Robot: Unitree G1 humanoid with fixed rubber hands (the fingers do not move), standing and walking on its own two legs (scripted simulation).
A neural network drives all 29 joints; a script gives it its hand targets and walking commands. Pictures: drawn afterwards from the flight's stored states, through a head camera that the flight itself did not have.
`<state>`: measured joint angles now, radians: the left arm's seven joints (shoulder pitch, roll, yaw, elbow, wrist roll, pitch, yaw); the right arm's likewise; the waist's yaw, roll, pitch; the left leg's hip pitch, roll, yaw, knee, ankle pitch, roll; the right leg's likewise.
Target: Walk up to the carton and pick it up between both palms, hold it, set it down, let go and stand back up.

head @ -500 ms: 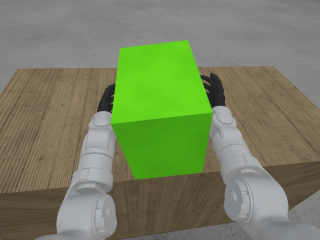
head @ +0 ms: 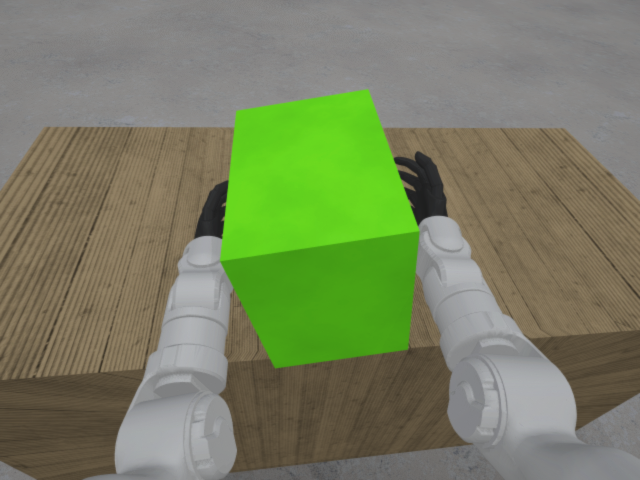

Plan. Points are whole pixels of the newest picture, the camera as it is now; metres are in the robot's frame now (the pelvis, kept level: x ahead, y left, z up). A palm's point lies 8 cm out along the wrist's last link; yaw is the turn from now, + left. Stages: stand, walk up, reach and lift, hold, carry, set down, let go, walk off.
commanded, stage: set down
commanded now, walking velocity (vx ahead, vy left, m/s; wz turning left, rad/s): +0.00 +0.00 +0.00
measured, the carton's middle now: (321, 229) +0.43 +0.05 +0.09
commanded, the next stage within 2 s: none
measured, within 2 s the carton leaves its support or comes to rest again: neither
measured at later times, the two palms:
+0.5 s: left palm (220, 250) +0.38 +0.19 +0.08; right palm (426, 222) +0.43 -0.09 +0.12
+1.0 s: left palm (221, 260) +0.39 +0.19 +0.05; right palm (415, 225) +0.45 -0.08 +0.10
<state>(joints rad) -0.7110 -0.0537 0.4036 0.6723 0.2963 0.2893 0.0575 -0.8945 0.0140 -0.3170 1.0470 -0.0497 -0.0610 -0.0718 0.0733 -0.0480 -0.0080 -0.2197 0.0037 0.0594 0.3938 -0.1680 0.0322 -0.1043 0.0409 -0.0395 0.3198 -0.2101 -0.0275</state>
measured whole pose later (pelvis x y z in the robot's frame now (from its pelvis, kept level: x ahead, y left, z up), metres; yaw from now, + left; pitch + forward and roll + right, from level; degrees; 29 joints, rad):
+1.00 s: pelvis +0.03 -0.01 +0.00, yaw +0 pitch +5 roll -1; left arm -0.64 -0.09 0.48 0.75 0.30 0.08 0.07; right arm -0.87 0.05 -0.38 1.08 -0.17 -0.13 -0.04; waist 0.09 -0.05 -0.02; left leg -0.28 0.01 0.06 0.39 -0.19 0.02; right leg -0.16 0.05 -0.04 0.32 -0.24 -0.04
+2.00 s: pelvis +0.02 -0.01 +0.00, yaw +0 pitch +5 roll -1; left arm -0.64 -0.11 0.56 0.77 0.33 0.01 0.04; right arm -0.85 0.08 -0.45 1.04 -0.28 -0.14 0.00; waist 0.09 -0.05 -0.02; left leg -0.30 0.01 0.06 0.39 -0.18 0.02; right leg -0.18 0.05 -0.04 0.32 -0.22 -0.04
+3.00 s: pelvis +0.01 -0.01 -0.01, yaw -1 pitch +14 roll -1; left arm -0.74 0.09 0.41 1.14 0.18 -0.22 0.11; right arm -0.85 -0.03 -0.23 1.24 -0.02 -0.22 -0.07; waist 0.09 -0.05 -0.14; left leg -0.50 0.02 0.06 0.42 -0.16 0.02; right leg -0.40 0.06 -0.04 0.37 -0.22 -0.05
